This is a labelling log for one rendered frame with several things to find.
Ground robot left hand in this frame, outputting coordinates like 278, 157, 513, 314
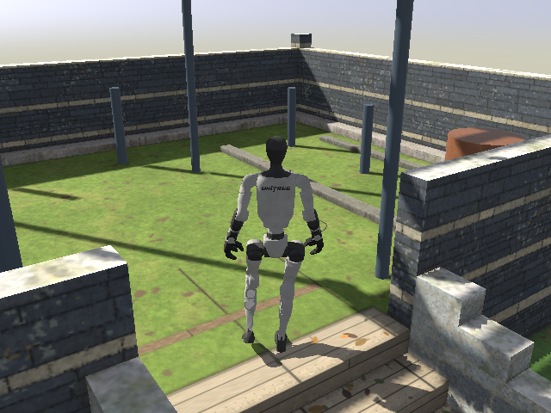
224, 241, 244, 260

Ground right robot forearm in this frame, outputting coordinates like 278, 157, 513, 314
307, 209, 322, 241

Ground humanoid robot head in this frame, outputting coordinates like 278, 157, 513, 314
261, 136, 291, 178

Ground robot right upper arm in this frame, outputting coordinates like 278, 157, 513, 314
294, 174, 316, 222

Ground robot torso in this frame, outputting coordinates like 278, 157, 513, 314
256, 170, 296, 258

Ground robot right hand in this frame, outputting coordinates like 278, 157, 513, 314
304, 237, 324, 255

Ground left robot forearm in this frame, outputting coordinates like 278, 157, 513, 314
226, 208, 244, 243

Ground robot left upper arm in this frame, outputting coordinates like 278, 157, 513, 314
235, 173, 258, 222

